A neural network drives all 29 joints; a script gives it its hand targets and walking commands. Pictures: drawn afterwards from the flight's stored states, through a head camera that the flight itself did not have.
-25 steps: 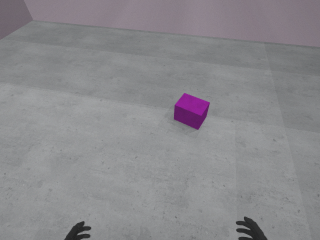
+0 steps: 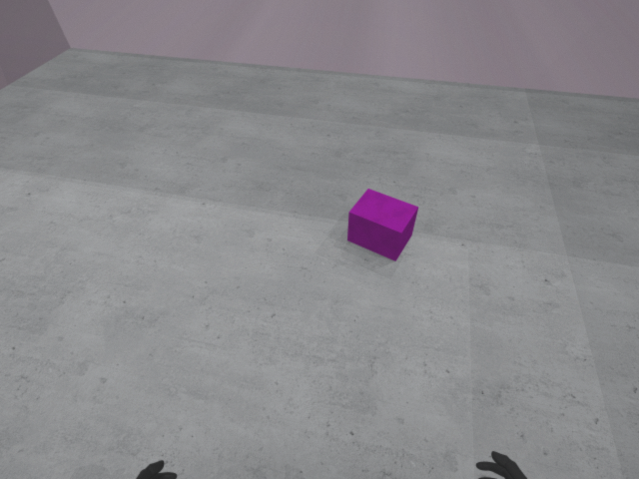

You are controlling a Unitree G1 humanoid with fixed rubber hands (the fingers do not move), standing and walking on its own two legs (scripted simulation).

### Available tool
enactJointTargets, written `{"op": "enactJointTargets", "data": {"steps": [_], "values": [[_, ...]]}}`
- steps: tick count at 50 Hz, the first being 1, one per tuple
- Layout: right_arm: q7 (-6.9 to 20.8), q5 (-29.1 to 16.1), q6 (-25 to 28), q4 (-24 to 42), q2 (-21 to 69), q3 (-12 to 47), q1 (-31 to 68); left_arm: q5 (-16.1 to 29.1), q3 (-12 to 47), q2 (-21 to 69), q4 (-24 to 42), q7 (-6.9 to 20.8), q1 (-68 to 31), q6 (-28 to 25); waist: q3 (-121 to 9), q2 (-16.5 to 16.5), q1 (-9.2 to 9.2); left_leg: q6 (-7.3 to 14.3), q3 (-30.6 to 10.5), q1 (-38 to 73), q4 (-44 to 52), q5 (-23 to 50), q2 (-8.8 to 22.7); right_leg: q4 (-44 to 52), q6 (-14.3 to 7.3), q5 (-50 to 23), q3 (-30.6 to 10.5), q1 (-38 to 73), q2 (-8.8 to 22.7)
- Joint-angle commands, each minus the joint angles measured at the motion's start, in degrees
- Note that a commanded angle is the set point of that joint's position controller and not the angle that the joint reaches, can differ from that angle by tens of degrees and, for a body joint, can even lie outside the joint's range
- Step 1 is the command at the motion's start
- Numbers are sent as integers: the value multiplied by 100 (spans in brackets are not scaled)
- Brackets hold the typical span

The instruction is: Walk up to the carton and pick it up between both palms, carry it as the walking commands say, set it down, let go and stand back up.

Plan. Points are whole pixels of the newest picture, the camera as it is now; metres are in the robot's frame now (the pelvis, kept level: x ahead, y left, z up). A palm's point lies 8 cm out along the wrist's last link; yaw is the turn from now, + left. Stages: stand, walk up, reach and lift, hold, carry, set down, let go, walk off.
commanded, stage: walk up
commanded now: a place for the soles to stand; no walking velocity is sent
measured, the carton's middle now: (381, 224) +1.18 -0.22 -0.67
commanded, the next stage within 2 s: none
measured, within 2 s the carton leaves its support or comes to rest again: neither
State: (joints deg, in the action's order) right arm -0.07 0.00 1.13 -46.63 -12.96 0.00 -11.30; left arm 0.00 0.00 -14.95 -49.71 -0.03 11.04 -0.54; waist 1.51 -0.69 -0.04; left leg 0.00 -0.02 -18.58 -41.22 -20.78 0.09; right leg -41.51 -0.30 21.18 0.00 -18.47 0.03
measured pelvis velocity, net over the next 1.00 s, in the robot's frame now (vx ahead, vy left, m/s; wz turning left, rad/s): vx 0.24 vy -0.07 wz -0.12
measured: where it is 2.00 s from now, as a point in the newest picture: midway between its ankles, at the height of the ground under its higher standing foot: (356, 376)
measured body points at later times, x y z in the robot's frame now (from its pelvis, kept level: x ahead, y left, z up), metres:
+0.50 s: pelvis +0.08 -0.07 +0.01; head +0.09 -0.11 +0.46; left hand +0.15 +0.24 -0.08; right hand +0.18 -0.36 -0.12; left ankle +0.12 +0.08 -0.65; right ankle +0.06 -0.14 -0.72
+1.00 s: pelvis +0.24 -0.07 +0.00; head +0.25 -0.08 +0.45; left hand +0.34 +0.22 -0.11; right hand +0.33 -0.38 -0.09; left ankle +0.32 +0.04 -0.72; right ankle +0.26 -0.18 -0.69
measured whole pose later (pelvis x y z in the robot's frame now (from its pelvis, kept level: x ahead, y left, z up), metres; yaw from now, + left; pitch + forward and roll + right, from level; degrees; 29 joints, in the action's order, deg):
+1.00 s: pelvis +0.24 -0.07 +0.00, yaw -7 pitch -2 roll +2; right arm 2.3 0.0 4.6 -43.9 -20.8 -1.0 -10.2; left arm 0.0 -0.1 -22.6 -44.3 2.3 21.5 -4.9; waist 3.5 2.2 2.3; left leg 2.1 6.2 -21.1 -36.5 -13.5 1.0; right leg -54.3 -2.7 27.8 0.0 -26.7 1.8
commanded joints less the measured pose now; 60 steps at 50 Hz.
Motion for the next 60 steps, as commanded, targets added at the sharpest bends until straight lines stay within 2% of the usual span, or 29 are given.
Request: {"op": "enactJointTargets", "data": {"steps": [1,3,4,5,7,9,12,13,14,15,16,17,22,33,36,37,38,39,40,43,48,50,51,52,53,54,55,58,60], "values": [[64,239,399,336,-2253,-800,-272,-204,-709,-1866,765,160,121,-327,-488,-142,29,860,-1283,686,1386,-2185,662,810,-608,1906,-1021,-523,306],[119,300,432,182,-2503,-961,-639,-278,-698,-1771,881,266,-417,-315,405,-616,399,1316,-2497,1277,2452,-3913,1466,-243,-352,1778,-364,-2491,96],[111,298,470,217,-2569,-1012,-650,-280,-670,-1696,940,297,-492,-309,693,-959,458,1585,-3267,1252,3089,-3979,2114,-1328,-231,1014,-84,-2928,148],[101,272,522,272,-2629,-1027,-631,-298,-713,-1828,957,307,-531,-320,844,-701,448,1672,-3440,1318,3121,-3584,2297,-1607,-201,756,-421,-3172,401],[77,256,575,263,-2579,-977,-653,-273,-736,-1905,857,338,-191,-377,288,-470,318,1622,-3016,1691,2790,-2743,2174,-1485,-123,624,-482,-2863,551],[93,270,550,358,-2559,-952,-300,-269,-726,-1881,846,407,76,-426,45,-808,201,1466,-2141,1122,2439,-2113,1931,-797,-156,832,-358,-1944,529],[182,261,436,505,-2299,-814,455,-262,-812,-1823,467,418,1182,-457,-49,-706,-534,945,-579,-933,1410,-1985,1201,754,-270,41,281,917,43],[191,293,369,519,-1911,-711,378,-302,-942,-2116,180,335,1910,-513,-93,534,-832,656,52,-2040,-375,-1883,598,1391,-368,754,-394,2095,-39],[202,233,369,677,-1461,-541,392,-382,-1054,-2783,250,231,2240,-572,52,2085,-986,230,489,-3519,-2578,-1217,-107,2765,-841,3106,-3575,2483,1406],[139,189,357,750,-2018,-597,708,-278,-986,-2978,531,188,1611,-623,290,1097,-769,224,-342,-3844,-3019,-822,-37,3358,-1250,3354,-4958,2025,2098],[127,156,368,586,-2348,-639,687,-139,-931,-2766,610,180,1140,-629,667,262,-506,334,-575,-3600,-3103,-234,322,3253,-1055,2988,-4401,1439,1947],[175,142,387,509,-2290,-634,402,-120,-908,-2597,675,159,974,-649,654,108,-331,304,-569,-3270,-2835,253,462,2960,-890,2012,-3634,1383,1623],[210,121,291,568,-2122,-641,398,-121,-777,-2342,516,85,1461,-722,286,474,-386,52,-394,-2753,-2071,681,525,2450,-707,-1500,-2466,1596,1330],[323,92,399,902,-1789,-590,1282,-68,-668,-2332,519,87,1538,-612,413,728,-596,197,380,-1535,738,1201,160,2260,-816,-2641,-1255,1464,1190],[230,86,458,568,-1890,-664,-18,-43,-613,-2290,635,100,1141,-605,-386,486,134,465,388,808,1350,1253,-146,775,-640,-3509,-774,704,872],[171,187,499,362,-2262,-804,-871,-17,-493,-2008,737,102,1129,-623,-915,-292,561,888,-511,2366,1428,782,478,-912,-491,-3038,-404,-515,496],[127,303,525,396,-2780,-954,-1567,88,-363,-1566,855,99,1349,-650,-1607,-1580,759,1535,-2836,3667,1771,37,2071,-2942,-245,-566,-35,-2041,-334],[112,90,519,591,-2754,-965,-1451,27,-505,-2052,746,68,1336,-623,-1460,-788,711,1937,-3649,3424,2269,-823,2452,-3308,-315,786,-449,-2467,-391],[110,-4,512,628,-2600,-942,-1191,-1,-503,-2265,724,88,1194,-610,-917,-161,582,1867,-3206,2631,2281,-1074,2346,-3359,-374,519,-586,-2402,21],[143,24,472,655,-2342,-777,-359,-63,-544,-2087,682,206,1458,-567,-167,-410,121,1607,-2063,825,2644,-1234,1907,-2540,-240,537,-395,-1833,401],[242,120,435,652,-2729,-825,-35,-124,-680,-2123,767,338,1402,-505,180,-1278,24,1492,-1288,-615,2618,-1897,1878,-629,-170,707,-125,-789,469],[284,98,364,785,-2593,-783,556,-165,-815,-2111,475,307,2267,-554,-66,-1010,-571,1076,-560,-1766,1894,-2312,1532,475,-338,-120,160,987,194],[290,156,309,806,-2261,-708,508,-206,-960,-2287,214,251,2945,-594,-280,-138,-871,810,-53,-2530,649,-2631,1054,722,-374,245,81,2056,-60],[285,145,296,958,-1757,-572,501,-253,-1113,-2808,258,158,3233,-615,-137,1652,-1051,376,817,-3544,-1408,-2134,193,2167,-800,2668,-2189,2173,1069],[228,114,250,969,-1938,-588,611,-268,-1068,-3191,685,71,2300,-640,330,1287,-733,103,-74,-3807,-2369,-1088,-39,3383,-1327,4622,-4700,1199,2259],[212,90,269,801,-2479,-705,648,-154,-1039,-3129,908,43,1509,-647,656,446,-474,151,-514,-3445,-2534,-415,272,3400,-1346,4217,-4410,794,2302],[266,92,286,633,-2569,-757,426,-95,-954,-2920,864,54,1335,-667,666,244,-277,187,-426,-3125,-2434,79,457,3098,-1339,3457,-3849,665,1997],[300,118,295,540,-2371,-753,-17,-135,-859,-2654,795,75,1453,-709,167,609,-213,111,-247,-2463,-1927,200,504,2577,-1321,1986,-2653,686,1546],[294,121,300,611,-2323,-754,174,-141,-828,-2702,749,80,1540,-703,277,818,-323,52,-209,-2476,-1681,255,534,2544,-1450,1737,-2547,630,1616]]}}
